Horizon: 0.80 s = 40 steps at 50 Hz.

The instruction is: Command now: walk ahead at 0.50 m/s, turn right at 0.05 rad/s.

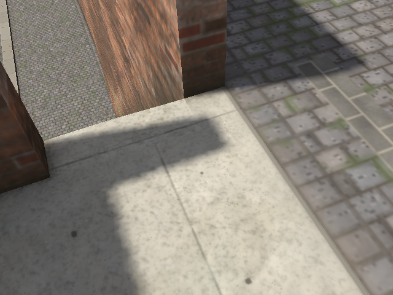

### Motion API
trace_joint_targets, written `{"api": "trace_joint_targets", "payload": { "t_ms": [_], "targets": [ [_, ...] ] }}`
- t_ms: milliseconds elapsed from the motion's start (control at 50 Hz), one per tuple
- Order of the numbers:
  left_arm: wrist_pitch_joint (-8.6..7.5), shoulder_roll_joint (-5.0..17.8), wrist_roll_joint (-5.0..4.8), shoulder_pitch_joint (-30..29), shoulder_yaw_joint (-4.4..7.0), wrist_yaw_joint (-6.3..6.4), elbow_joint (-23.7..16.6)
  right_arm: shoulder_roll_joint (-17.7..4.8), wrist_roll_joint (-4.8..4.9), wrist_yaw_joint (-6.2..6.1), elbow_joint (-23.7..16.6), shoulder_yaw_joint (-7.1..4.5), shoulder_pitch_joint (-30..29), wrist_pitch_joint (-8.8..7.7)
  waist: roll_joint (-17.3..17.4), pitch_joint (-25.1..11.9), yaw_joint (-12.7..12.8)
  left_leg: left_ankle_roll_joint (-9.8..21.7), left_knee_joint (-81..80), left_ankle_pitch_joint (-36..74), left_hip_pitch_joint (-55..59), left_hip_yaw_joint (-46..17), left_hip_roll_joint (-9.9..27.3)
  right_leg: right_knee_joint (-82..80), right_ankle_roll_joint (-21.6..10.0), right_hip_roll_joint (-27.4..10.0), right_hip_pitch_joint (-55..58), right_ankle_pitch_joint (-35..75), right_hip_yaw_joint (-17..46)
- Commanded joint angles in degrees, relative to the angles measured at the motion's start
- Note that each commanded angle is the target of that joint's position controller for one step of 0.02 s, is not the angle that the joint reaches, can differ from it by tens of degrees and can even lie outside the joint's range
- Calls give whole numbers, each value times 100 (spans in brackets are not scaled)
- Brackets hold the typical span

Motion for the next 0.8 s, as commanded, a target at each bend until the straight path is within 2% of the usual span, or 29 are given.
{"api": "trace_joint_targets", "payload": {
  "t_ms": [20, 60, 140, 220, 280, 320, 360, 380, 400, 420, 440, 460, 480, 500, 520, 540, 560, 580, 620, 640, 660, 700, 740, 800],
  "targets": [
    [-108, 528, 32, 203, 142, -33, -171, -481, -64, -17, -419, -152, 3, -13, -694, -277, 30, -18, 31, 673, -1355, -309, 557, -1756, -1017, -1440, 1200, 436, 1816],
    [-192, 646, 23, 295, 178, -23, -37, -349, -82, -40, -443, -142, -15, 97, -600, -176, -57, -118, -214, 966, -1340, -263, 556, -1933, -1098, -1389, 962, 979, 1462],
    [-176, 776, 14, 683, 201, 92, 245, -275, -134, -55, -702, -138, -748, 117, -442, 59, 115, -244, -1360, 2027, -1845, -252, 534, -2045, -1028, -1308, 1161, 1416, 1025],
    [-114, 899, -30, 1040, 199, 160, 466, -124, -94, 41, -931, -71, -1546, 47, -440, 221, 421, -183, -2634, 2878, -1671, -46, 324, -2076, -841, -1219, 1380, 1157, 726],
    [-44, 950, -56, 1366, 201, 175, 679, -121, -49, 137, -1147, -46, -2047, 7, -431, 358, 607, -116, -3130, 2756, -1781, 7, 212, -1899, -830, -1405, 1886, 1104, 752],
    [17, 981, -71, 1465, 211, 195, 789, -149, -31, 211, -1286, -42, -2247, -24, -467, 409, 617, -10, -3362, 2426, -1852, -2, 158, -1684, -782, -1569, 2255, 1269, 806],
    [68, 1036, -85, 1423, 232, 220, 850, -229, -31, 268, -1336, -58, -2190, -54, -556, 337, 503, 135, -3550, 2016, -1598, 51, 66, -1424, -686, -1678, 2492, 1705, 832],
    [90, 1082, -83, 1354, 244, 228, 858, -310, -37, 274, -1305, -90, -2004, -65, -630, 211, 379, 217, -3606, 1814, -1224, 145, -45, -1205, -623, -1669, 2543, 2276, 807],
    [116, 1139, -77, 1239, 254, 234, 851, -436, -51, 256, -1209, -157, -1594, -70, -701, -61, 125, 329, -3690, 1723, -550, 321, -242, -728, -544, -1570, 2523, 3251, 702],
    [147, 1069, -55, 1158, 219, 242, 834, -665, -67, 209, -951, -289, -739, -66, -615, -595, -295, 501, -3779, 1886, 648, 445, -392, 259, -400, -1281, 2270, 3889, 476],
    [133, 886, 33, 1167, 127, 256, 702, -1062, -129, 139, -732, -411, 324, -52, -164, -1441, -664, 852, -3512, 2286, 2485, -456, 456, 1894, -203, -978, 1121, 2702, 252],
    [2, 95, 26, 1924, -105, 186, 653, -1522, -176, 142, -617, -516, 742, -22, 1373, -2249, -344, 1794, -4011, 1201, 4610, -3224, 1832, 4076, 213, 105, -1314, -942, 210],
    [-135, 565, -71, 1691, -10, 151, 761, -965, -113, 143, -622, -368, 791, -5, 1102, -2376, -535, 1754, -4625, 681, 4661, -4077, 1914, 4803, 152, 35, -1993, -2269, 1042],
    [-204, 937, -217, 1124, 101, 125, 579, -766, -97, 125, -672, -293, 353, -2, 759, -1413, -477, 1461, -4727, 769, 3900, -3189, 1719, 4955, 87, -268, -2400, -1924, 968],
    [-222, 892, -209, 763, 87, 149, 491, -655, -105, 116, -751, -253, -73, 7, 275, -899, -301, 1308, -4843, 1266, 3020, -2456, 1493, 4677, 84, -572, -2260, -1394, 776],
    [-196, 820, -113, 573, 105, 178, 462, -509, -138, 137, -771, -216, -363, 2, 61, -502, -128, 1232, -5032, 1756, 2265, -1964, 1262, 4294, 119, -746, -2051, -1072, 688],
    [-125, 758, -72, 685, 131, 193, 492, -387, -186, 149, -784, -178, -507, -28, 210, -421, 77, 1164, -5211, 1999, 1809, -1627, 1086, 4034, 130, -905, -1671, -836, 728],
    [-48, 636, -66, 819, 119, 198, 541, -365, -186, 165, -765, -181, -553, -54, 287, -399, 176, 1180, -5390, 2058, 1543, -1454, 999, 3875, 165, -940, -1418, -714, 713],
    [61, 479, -45, 853, 100, 218, 562, -457, -157, 158, -674, -213, -488, -112, 263, -292, 264, 1277, -5633, 2286, 1255, -1141, 956, 3565, 255, -984, -1369, -535, 644],
    [85, 465, -22, 684, 99, 229, 501, -537, -154, 132, -626, -236, -435, -119, 234, -193, 259, 1305, -5731, 2338, 1218, -1031, 958, 3339, 307, -1009, -1531, -332, 631],
    [88, 480, 26, 419, 105, 251, 407, -583, -157, 102, -584, -243, -374, -107, 165, -45, 222, 1318, -5744, 2850, 1165, -950, 935, 2996, 380, -997, -1655, -130, 601],
    [49, 401, 94, 78, 86, 258, 298, -630, -161, 34, -499, -250, -259, -36, 125, 0, 187, 1192, -5557, 4082, 1152, -573, 751, 2170, 479, -857, -1540, 375, 516],
    [7, 295, 93, -255, 47, 230, 241, -717, -129, -23, -437, -274, -138, 41, 198, -89, 79, 997, -5340, 4471, 1096, -258, 526, 1344, 506, -615, -1118, 955, 399],
    [10, 397, 38, -742, 68, 206, 109, -866, -56, -86, -341, -323, 104, 162, 341, -167, -82, 925, -5011, 4126, 1299, -453, 560, 692, 534, -321, -874, 1299, 432]
  ]
}}
Keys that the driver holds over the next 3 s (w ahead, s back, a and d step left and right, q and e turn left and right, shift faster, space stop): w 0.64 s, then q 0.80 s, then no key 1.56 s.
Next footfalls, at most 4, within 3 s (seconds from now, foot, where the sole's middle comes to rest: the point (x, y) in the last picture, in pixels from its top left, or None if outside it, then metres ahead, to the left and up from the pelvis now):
0.44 left None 0.40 0.15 -0.77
0.92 right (228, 251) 0.63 -0.06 -0.77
1.34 left None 0.49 0.16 -0.77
1.74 right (224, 262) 0.59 -0.05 -0.77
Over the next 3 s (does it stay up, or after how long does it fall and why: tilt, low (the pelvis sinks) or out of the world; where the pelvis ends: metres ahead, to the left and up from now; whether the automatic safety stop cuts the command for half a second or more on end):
stays up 0.51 0.03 0.00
